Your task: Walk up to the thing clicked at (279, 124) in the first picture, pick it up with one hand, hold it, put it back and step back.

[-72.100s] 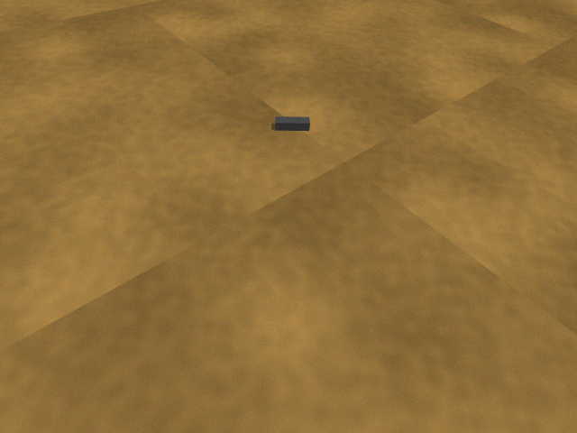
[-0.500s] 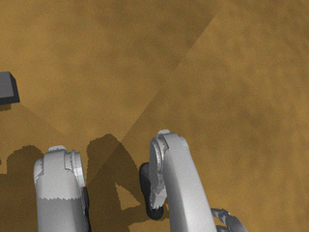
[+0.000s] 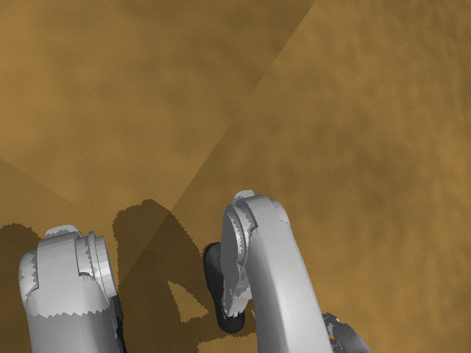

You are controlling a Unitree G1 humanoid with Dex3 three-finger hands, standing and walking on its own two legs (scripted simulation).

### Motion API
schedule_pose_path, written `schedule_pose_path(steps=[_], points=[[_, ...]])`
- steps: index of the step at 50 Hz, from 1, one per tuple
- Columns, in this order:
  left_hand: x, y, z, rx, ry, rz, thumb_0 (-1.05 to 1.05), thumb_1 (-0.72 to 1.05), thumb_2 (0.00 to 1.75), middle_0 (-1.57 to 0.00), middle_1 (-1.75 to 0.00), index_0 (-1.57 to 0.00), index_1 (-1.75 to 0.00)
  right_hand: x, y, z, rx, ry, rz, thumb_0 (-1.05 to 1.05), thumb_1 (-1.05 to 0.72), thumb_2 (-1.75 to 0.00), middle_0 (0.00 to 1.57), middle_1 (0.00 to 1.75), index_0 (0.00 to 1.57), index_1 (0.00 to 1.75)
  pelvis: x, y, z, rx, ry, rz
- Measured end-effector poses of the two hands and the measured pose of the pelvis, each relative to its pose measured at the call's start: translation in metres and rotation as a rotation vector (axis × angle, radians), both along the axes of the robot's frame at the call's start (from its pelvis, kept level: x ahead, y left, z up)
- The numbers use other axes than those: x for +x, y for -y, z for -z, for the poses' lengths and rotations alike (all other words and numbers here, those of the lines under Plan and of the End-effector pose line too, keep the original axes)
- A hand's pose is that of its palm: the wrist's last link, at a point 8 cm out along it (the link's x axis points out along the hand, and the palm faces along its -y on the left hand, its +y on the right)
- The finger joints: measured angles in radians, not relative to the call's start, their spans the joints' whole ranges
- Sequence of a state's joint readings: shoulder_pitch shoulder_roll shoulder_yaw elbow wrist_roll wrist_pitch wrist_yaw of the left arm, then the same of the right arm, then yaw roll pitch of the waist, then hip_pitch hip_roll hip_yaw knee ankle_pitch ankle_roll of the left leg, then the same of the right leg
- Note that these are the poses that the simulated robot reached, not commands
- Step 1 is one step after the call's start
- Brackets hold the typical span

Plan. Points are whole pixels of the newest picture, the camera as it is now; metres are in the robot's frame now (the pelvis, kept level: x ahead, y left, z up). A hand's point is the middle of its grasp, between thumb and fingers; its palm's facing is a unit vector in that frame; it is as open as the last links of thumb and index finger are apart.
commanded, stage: lower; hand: left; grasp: from above
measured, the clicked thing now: out of the picture +0.46 +0.40 -0.22
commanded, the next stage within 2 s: rest in 0.20 s
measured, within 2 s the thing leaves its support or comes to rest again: rests again in 0.84 s
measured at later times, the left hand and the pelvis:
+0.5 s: hand out of the picture +0.45 +0.38 -0.22, palm faces -0.45 -0.13 -0.88, open 9.3 cm; pelvis +0.00 +0.00 -0.02, yaw -3 degrees
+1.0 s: hand out of the picture +0.45 +0.38 -0.25, palm faces -0.44 -0.14 -0.89, open 9.3 cm; pelvis +0.00 +0.01 -0.03, yaw -4 degrees
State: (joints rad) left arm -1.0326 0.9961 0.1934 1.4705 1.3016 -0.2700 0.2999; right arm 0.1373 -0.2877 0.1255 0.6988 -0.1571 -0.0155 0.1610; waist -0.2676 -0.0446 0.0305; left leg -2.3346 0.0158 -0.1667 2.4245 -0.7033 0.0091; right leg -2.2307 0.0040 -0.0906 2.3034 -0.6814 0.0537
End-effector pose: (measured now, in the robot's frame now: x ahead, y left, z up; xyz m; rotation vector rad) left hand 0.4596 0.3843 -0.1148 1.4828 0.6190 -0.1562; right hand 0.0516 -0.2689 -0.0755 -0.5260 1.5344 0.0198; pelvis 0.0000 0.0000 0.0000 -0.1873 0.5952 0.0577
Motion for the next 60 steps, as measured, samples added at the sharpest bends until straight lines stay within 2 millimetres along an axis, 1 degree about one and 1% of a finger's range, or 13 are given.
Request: schedule_pose_path(steps=[9, 16, 26, 34, 44, 60], points=[[-0.006, 0.002, 0.024, -0.046, -0.005, 0.013, 0.01, 0.12, 0.35, -0.69, -0.59, -0.76, -0.51, 0.006, 0.007, 0.004, -0.025, -0.012, -0.05, 0.0, -0.9, -0.89, 0.21, 0.3, 0.2, 0.3, -0.002, 0.001, 0.01, -0.011, 0.031, 0.01], [-0.007, 0.001, 0.037, -0.052, 0.029, 0.025, 0.01, 0.13, 0.32, -0.71, -0.57, -0.77, -0.49, 0.008, 0.01, 0.005, -0.051, -0.017, -0.082, 0.0, -0.9, -0.89, 0.21, 0.3, 0.2, 0.3, -0.003, 0.001, 0.018, -0.019, 0.051, 0.017], [-0.005, 0.001, 0.055, -0.037, 0.016, 0.009, 0.01, 0.14, 0.33, -0.7, -0.56, -0.76, -0.48, 0.004, 0.001, 0.008, -0.041, -0.016, -0.091, 0.0, -0.89, -0.89, 0.21, 0.3, 0.2, 0.3, 0.0, -0.001, 0.023, -0.033, 0.059, 0.028], [-0.002, 0.005, 0.07, -0.048, 0.023, 0.009, 0.01, 0.14, 0.34, -0.69, -0.56, -0.75, -0.48, 0.0, -0.007, 0.005, -0.035, -0.031, -0.107, 0.0, -0.89, -0.89, 0.21, 0.3, 0.21, 0.3, 0.001, -0.003, 0.025, -0.045, 0.067, 0.034], [-0.003, 0.007, 0.078, -0.037, 0.033, 0.006, 0.01, 0.14, 0.35, -0.69, -0.56, -0.75, -0.48, -0.002, -0.007, 0.001, -0.042, -0.019, -0.137, 0.0, -0.89, -0.89, 0.21, 0.3, 0.21, 0.3, -0.002, -0.005, 0.028, -0.056, 0.084, 0.038], [-0.003, 0.003, 0.081, -0.037, 0.028, -0.01, 0.0, 0.1, 0.38, -0.71, -0.58, -0.76, -0.52, -0.001, -0.01, -0.002, -0.028, -0.003, -0.181, 0.0, -0.89, -0.89, 0.21, 0.3, 0.21, 0.3, -0.004, -0.006, 0.029, -0.066, 0.106, 0.045]])
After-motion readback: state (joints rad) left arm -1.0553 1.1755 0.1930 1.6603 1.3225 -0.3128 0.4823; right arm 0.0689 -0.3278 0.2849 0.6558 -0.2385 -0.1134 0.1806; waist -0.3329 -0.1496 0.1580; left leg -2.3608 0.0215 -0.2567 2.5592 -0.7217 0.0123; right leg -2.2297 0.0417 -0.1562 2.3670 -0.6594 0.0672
